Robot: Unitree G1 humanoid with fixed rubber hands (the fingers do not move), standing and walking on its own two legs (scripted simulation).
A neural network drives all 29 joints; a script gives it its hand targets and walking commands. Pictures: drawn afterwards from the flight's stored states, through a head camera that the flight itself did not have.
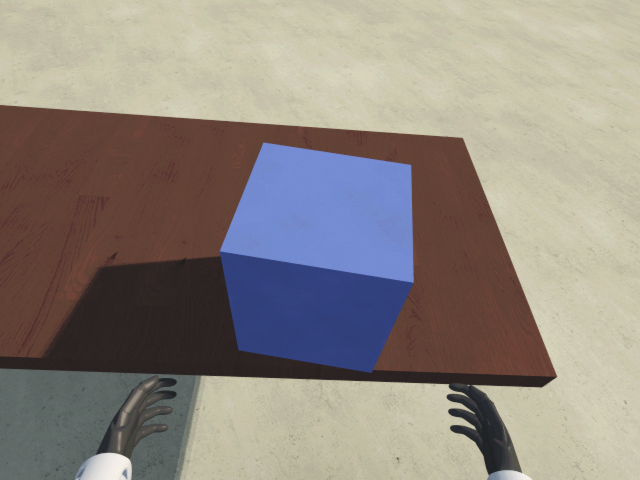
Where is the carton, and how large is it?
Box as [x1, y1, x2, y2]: [220, 143, 413, 372]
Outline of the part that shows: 263,143 220,249 220,255 238,349 371,372 413,282 410,165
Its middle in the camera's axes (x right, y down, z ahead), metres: +0.00 +0.04 +0.57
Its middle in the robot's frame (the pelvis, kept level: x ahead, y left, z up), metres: +0.41 +0.01 +0.01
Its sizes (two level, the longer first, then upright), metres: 0.210 0.200 0.250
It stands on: a table, 0.65 m high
